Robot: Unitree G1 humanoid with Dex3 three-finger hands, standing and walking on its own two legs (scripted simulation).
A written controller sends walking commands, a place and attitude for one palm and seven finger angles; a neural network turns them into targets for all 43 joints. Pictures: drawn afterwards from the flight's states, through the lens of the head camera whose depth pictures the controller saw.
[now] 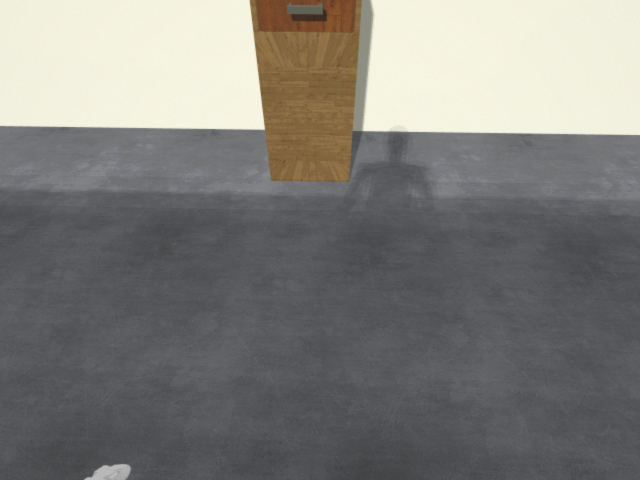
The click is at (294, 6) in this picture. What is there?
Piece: drawer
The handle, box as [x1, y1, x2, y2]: [287, 3, 322, 13]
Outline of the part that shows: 287,5 287,13 322,13 321,3 319,3 318,5 292,5 291,3 289,3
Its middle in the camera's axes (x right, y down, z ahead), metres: -0.06 -0.80 +1.34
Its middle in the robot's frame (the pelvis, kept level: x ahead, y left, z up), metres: +1.54 +0.14 +0.03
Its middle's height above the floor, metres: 0.80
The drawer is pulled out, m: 0.00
